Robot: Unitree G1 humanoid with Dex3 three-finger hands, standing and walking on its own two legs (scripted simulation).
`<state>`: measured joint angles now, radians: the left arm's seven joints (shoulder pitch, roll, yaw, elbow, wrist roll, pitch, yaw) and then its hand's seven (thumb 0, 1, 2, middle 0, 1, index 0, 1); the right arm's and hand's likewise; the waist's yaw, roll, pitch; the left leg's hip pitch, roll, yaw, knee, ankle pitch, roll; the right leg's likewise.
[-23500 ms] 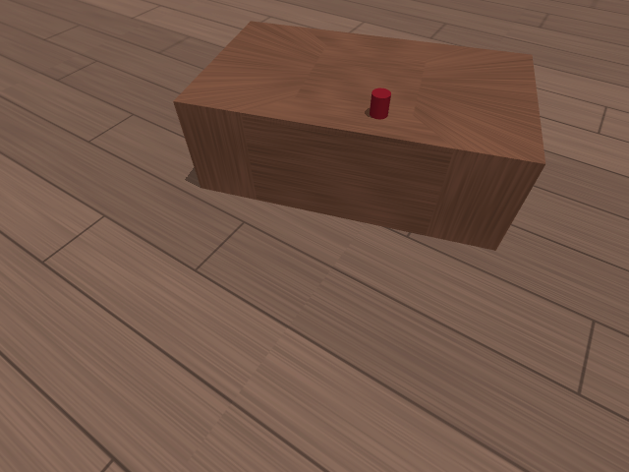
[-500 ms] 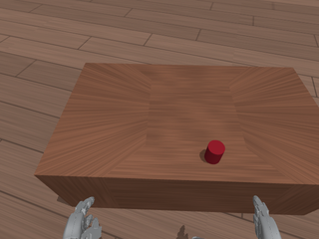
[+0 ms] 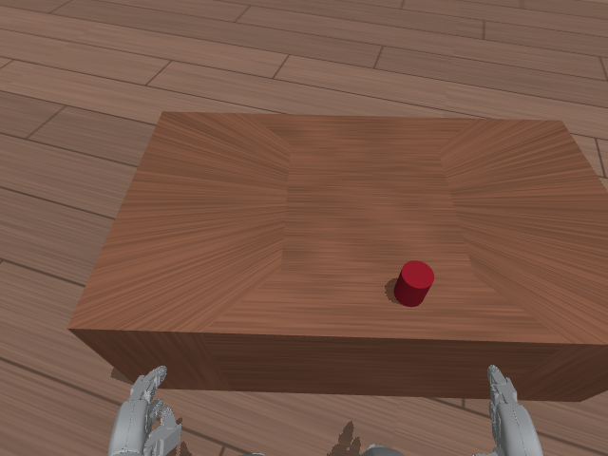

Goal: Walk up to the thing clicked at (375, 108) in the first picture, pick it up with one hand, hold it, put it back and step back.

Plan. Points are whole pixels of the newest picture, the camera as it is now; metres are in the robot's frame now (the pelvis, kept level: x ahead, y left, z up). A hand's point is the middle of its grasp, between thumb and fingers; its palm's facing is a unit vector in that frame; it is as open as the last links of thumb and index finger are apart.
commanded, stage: home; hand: right
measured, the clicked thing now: (413, 284) +0.49 -0.21 -0.24
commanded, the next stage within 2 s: stand in 1.52 s
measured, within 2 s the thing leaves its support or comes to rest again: neither
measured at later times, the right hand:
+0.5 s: hand out of the picture +0.11 -0.26 -0.10, palm faces -0.03 +0.92 -0.38, open 17.4 cm
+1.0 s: hand out of the picture +0.07 -0.27 -0.10, palm faces -0.04 +0.92 -0.38, open 17.3 cm
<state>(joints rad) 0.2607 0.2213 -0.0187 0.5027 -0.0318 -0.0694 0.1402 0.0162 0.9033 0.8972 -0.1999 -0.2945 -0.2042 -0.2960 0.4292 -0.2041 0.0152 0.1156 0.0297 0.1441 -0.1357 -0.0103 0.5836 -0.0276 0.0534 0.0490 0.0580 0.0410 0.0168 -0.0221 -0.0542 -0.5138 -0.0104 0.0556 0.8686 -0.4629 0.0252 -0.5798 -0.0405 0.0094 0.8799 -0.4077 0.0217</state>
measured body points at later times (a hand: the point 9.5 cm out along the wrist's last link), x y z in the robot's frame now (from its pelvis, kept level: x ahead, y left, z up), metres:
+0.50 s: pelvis +0.03 -0.02 +0.04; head +0.03 +0.00 +0.49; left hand +0.11 +0.26 -0.10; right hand +0.11 -0.31 -0.08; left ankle -0.01 +0.10 -0.70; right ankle +0.02 -0.13 -0.70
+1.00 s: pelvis +0.01 -0.02 +0.05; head +0.01 -0.01 +0.50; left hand +0.08 +0.27 -0.09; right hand +0.07 -0.32 -0.08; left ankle -0.01 +0.10 -0.70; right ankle +0.02 -0.13 -0.70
